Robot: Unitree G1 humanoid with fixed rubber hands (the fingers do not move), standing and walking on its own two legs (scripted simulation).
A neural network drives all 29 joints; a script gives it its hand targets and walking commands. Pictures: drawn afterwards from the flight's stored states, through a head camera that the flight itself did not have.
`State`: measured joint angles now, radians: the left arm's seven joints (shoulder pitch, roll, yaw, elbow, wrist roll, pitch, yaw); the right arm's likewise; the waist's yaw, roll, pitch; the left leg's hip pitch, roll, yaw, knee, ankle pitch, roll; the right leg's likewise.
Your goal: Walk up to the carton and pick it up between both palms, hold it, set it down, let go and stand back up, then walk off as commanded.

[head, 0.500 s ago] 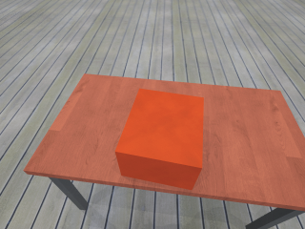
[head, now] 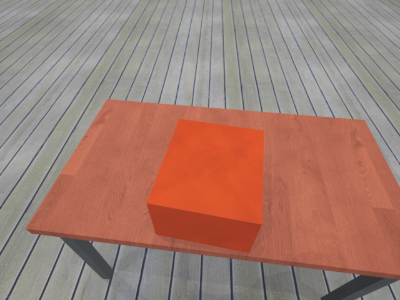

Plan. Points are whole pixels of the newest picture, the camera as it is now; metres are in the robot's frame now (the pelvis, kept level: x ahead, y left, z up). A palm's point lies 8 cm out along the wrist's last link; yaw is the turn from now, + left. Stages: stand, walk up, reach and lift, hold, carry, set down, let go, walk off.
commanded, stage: walk off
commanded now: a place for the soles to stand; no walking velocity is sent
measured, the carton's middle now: (211, 180) +0.45 -0.02 -0.09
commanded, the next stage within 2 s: none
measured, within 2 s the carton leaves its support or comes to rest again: neither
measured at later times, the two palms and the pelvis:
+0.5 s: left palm out of the picture +0.08 +0.33 -0.14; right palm out of the picture -0.05 -0.28 -0.11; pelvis -0.08 +0.03 -0.02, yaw -4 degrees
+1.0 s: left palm out of the picture -0.09 +0.28 -0.09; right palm out of the picture -0.13 -0.35 -0.15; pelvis -0.22 -0.02 -0.03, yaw -4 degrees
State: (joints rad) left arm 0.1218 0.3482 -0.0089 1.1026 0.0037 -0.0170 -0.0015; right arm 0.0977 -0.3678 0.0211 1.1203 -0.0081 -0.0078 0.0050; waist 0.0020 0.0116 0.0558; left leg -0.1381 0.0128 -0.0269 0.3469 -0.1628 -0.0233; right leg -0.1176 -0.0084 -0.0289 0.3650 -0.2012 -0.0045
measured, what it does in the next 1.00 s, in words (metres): walks backwards: right foot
